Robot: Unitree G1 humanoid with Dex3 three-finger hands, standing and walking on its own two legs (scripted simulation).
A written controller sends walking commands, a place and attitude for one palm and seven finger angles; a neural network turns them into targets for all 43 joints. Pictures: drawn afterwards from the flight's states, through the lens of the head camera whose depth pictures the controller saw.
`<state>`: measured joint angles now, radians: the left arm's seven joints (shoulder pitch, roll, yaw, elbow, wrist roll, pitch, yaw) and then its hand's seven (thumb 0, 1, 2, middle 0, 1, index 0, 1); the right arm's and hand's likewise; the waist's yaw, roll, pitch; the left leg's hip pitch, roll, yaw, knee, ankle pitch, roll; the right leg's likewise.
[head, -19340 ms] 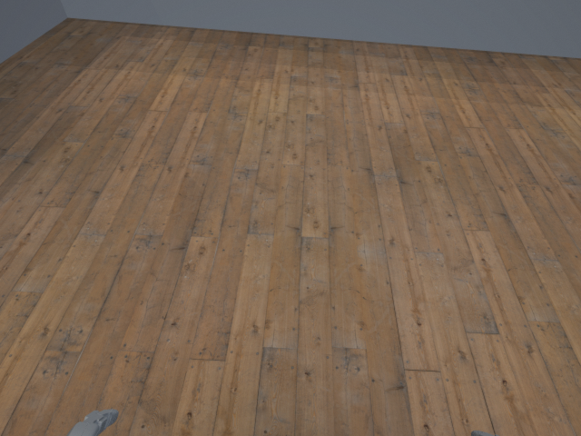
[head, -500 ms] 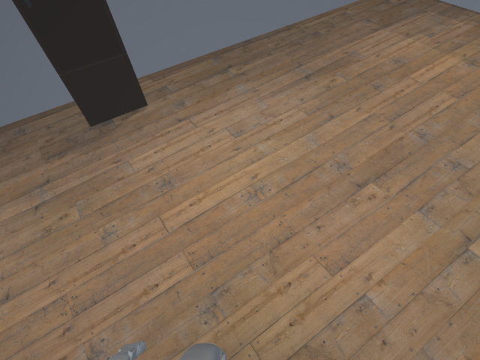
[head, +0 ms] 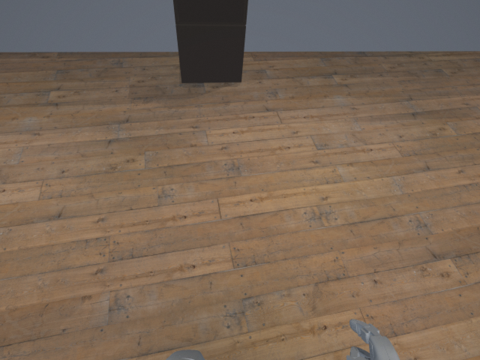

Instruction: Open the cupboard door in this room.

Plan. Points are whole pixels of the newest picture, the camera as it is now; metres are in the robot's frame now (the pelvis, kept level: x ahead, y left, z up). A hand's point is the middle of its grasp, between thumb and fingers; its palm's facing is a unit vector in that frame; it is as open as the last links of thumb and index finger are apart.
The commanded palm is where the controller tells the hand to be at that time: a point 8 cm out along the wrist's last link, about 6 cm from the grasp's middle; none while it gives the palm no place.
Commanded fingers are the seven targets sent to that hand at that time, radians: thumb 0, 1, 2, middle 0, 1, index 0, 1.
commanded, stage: turn or walk to find it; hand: left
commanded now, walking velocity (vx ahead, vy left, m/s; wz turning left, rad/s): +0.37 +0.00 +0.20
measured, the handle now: out of the picture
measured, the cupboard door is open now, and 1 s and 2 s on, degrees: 0 0 0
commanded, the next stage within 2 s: stand and wait in 1.86 s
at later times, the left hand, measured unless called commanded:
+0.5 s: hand (176, 235) +0.37 +0.19 -0.15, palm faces +0.01 -0.98 -0.18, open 7.4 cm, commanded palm none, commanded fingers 0.00 0.90 0.90 -0.20 -0.30 -0.20 -0.30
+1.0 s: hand (183, 250) +0.34 +0.17 -0.15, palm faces +0.28 -0.94 -0.17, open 7.3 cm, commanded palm none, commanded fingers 0.00 0.90 0.90 -0.20 -0.30 -0.20 -0.30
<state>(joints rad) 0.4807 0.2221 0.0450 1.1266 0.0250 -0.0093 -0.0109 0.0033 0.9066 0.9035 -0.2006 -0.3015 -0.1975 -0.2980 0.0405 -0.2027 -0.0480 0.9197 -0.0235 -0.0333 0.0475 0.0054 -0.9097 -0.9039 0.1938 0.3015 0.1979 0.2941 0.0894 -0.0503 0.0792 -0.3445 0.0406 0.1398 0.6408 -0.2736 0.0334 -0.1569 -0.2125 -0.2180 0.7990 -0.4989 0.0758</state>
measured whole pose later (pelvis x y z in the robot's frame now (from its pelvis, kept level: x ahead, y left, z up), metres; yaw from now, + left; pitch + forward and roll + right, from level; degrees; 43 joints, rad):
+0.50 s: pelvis +0.23 +0.01 +0.00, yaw +5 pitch +0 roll +1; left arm 0.04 0.18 0.02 0.95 0.01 -0.03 -0.03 0.00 0.91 0.90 -0.20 -0.30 -0.20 -0.30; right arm 0.51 -0.13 -0.03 1.18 -0.02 -0.06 -0.02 0.00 -0.91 -0.90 0.20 0.30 0.20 0.29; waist -0.07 0.01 0.08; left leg 0.15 -0.04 0.04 0.33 -0.45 0.03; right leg -0.51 -0.06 -0.12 0.65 -0.17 -0.01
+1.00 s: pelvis +0.44 +0.03 +0.02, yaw +9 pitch +0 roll +0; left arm 0.42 0.13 0.03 1.15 0.02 -0.08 0.00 0.00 0.91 0.90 -0.20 -0.30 -0.20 -0.30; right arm 0.08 -0.18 -0.05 1.02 -0.03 -0.02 0.03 0.00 -0.91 -0.90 0.19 0.30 0.20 0.29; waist 0.08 0.02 0.06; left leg -0.48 0.11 0.09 0.66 -0.20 -0.02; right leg -0.03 -0.01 -0.18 0.37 -0.34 -0.03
